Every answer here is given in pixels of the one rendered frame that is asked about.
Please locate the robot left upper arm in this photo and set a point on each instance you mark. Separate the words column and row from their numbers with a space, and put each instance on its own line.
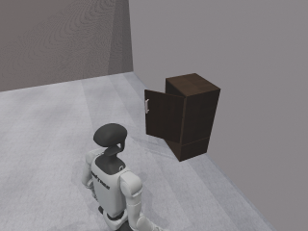
column 87, row 176

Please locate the left robot forearm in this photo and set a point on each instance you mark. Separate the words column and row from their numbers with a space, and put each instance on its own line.
column 91, row 188

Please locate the handle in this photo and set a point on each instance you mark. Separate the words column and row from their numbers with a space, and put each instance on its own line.
column 146, row 106

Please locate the right robot forearm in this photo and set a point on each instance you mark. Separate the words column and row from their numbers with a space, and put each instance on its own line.
column 144, row 224

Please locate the cupboard door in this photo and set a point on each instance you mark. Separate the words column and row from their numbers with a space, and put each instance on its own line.
column 164, row 118

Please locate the left robot hand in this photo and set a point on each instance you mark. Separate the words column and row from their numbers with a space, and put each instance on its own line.
column 94, row 196

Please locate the humanoid robot head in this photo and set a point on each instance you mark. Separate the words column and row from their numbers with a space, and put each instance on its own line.
column 110, row 135

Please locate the robot right upper arm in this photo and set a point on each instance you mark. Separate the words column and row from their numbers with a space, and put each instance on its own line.
column 131, row 186

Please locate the left robot thigh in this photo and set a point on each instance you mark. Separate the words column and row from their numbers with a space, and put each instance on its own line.
column 101, row 209

